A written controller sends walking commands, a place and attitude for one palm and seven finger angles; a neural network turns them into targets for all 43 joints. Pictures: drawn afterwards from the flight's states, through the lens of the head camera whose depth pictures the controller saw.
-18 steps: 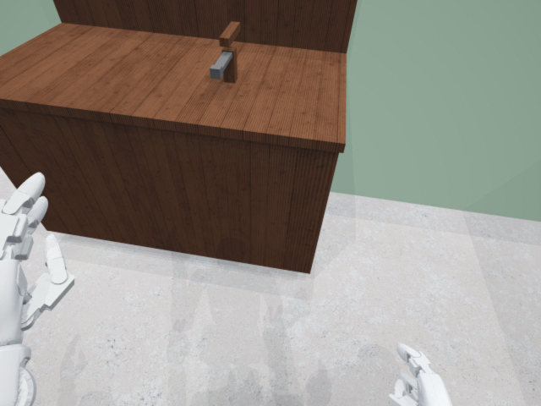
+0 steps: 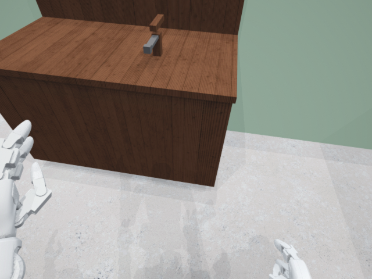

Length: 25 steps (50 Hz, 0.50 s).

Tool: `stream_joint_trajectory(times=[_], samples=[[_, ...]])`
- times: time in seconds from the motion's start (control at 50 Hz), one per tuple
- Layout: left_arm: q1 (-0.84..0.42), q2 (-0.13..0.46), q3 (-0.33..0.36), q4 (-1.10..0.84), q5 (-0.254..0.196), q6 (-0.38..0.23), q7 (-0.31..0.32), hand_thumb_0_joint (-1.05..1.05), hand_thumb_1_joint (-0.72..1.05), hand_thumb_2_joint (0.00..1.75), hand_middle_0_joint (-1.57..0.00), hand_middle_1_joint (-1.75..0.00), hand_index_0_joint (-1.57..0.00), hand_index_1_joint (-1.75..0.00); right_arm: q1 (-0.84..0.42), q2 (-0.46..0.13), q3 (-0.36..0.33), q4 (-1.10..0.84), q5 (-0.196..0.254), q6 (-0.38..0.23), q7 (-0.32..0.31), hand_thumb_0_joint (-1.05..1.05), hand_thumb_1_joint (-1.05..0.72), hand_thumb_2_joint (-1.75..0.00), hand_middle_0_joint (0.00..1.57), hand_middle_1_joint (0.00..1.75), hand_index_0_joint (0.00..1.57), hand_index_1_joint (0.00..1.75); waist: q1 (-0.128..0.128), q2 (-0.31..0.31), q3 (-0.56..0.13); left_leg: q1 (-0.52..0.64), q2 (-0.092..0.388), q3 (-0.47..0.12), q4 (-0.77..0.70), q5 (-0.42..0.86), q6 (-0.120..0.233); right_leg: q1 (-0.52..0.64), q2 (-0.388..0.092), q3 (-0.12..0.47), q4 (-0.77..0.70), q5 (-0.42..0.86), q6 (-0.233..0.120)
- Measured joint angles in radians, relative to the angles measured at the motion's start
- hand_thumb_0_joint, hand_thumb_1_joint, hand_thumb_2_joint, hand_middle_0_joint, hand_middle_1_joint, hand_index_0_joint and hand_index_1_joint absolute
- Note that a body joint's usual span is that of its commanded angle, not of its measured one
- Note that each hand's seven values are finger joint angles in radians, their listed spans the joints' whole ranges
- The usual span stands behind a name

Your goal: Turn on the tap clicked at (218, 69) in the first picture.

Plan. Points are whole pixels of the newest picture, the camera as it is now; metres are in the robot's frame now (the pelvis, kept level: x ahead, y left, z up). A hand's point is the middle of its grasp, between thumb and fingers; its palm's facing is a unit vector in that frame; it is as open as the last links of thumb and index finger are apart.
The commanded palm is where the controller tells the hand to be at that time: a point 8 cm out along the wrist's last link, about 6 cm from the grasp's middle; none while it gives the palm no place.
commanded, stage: look at it before walking up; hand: left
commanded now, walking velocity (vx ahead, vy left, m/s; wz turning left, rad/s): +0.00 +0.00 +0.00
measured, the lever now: (147, 49) +0.91 +0.21 +0.07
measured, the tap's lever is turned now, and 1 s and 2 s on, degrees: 0 0 0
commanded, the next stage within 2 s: turn to face it in 0.04 s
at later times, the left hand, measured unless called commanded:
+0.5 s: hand (79, 186) +0.23 +0.20 +0.15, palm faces +0.35 -0.86 -0.36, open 7.5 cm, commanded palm +0.18 +0.24 +0.17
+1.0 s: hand (118, 182) +0.23 +0.13 +0.17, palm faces +0.12 -0.90 -0.43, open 7.5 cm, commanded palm +0.21 +0.18 +0.17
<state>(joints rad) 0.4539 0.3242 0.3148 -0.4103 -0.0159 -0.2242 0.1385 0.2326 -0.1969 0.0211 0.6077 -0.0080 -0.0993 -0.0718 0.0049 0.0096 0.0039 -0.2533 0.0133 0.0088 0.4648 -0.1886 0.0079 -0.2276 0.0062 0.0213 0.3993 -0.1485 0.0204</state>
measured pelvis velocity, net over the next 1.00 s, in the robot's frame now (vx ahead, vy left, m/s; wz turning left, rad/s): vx -0.04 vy -0.03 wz -0.36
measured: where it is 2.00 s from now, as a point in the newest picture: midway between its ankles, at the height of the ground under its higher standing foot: outside the picture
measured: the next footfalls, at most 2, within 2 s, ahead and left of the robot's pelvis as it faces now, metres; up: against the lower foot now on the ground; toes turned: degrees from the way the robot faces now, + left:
left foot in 0.86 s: +0.00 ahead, +0.12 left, +0.00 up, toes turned -12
right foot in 1.10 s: -0.01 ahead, -0.17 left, +0.00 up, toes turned -27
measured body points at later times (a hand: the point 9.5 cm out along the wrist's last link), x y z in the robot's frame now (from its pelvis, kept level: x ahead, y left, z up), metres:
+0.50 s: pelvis -0.02 -0.02 -0.02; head +0.00 -0.02 +0.43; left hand +0.20 +0.24 +0.17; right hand +0.15 -0.25 -0.09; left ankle +0.04 +0.11 -0.74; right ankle +0.04 -0.13 -0.74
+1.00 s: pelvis -0.04 -0.03 -0.01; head -0.04 -0.03 +0.44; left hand +0.22 +0.18 +0.19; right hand +0.04 -0.30 -0.10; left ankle -0.04 +0.13 -0.74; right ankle -0.02 -0.13 -0.70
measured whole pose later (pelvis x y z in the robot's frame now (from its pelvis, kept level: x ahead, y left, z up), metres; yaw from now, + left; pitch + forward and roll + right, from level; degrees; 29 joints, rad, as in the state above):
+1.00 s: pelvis -0.04 -0.03 -0.01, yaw -21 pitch +0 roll +1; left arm 0.51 0.36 0.39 -0.51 -0.03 -0.23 0.13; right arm 0.23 -0.19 -0.01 0.56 0.00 -0.05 -0.02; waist 0.02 -0.01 0.00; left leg -0.18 0.09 0.12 0.57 -0.38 -0.05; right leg -0.54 0.05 0.01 0.94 -0.39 0.04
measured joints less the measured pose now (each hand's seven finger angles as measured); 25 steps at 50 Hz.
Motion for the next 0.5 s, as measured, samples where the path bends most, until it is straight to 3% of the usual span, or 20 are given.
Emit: stream_joint_trajectory(times=[0.18, 0.28, 0.38, 0.5], samples=[[0.004, 0.003, 0.002, 0.007, -0.001, 0.000, 0.000, 0.02, 0.89, 0.90, -0.21, -0.30, -0.21, -0.30, 0.002, -0.004, -0.003, 0.003, 0.000, 0.002, 0.000, 0.01, -0.91, -0.90, 0.21, 0.30, 0.20, 0.30, -0.003, 0.004, -0.002, -0.002, 0.006, 0.001, -0.002, 0.004, -0.004, -0.001, 0.006, 0.001, -0.006, 0.007, -0.004], [0.007, 0.000, 0.015, -0.002, -0.003, 0.003, 0.005, 0.02, 0.89, 0.90, -0.21, -0.30, -0.21, -0.30, -0.008, -0.001, -0.006, -0.008, 0.002, 0.004, 0.006, 0.01, -0.91, -0.90, 0.21, 0.30, 0.20, 0.30, 0.016, -0.004, 0.000, -0.012, 0.019, 0.032, 0.013, -0.005, -0.007, -0.031, 0.019, 0.032, 0.021, 0.006, -0.006], [-0.020, -0.008, 0.020, -0.012, -0.003, 0.009, 0.016, 0.02, 0.89, 0.90, -0.21, -0.30, -0.20, -0.30, -0.028, 0.005, -0.009, -0.031, 0.005, 0.002, 0.013, 0.01, -0.91, -0.90, 0.21, 0.30, 0.20, 0.30, 0.034, -0.019, 0.011, -0.040, 0.032, 0.074, 0.059, -0.027, -0.012, -0.095, 0.034, 0.073, 0.105, -0.018, -0.010], [-0.045, -0.002, 0.029, -0.039, -0.008, 0.014, 0.017, 0.02, 0.89, 0.90, -0.21, -0.30, -0.20, -0.30, -0.044, 0.018, -0.008, -0.061, 0.010, 0.004, 0.019, 0.01, -0.90, -0.90, 0.21, 0.30, 0.20, 0.30, 0.030, -0.033, 0.040, -0.079, 0.047, 0.110, 0.155, -0.075, -0.025, -0.179, 0.053, 0.107, 0.264, -0.084, -0.022]])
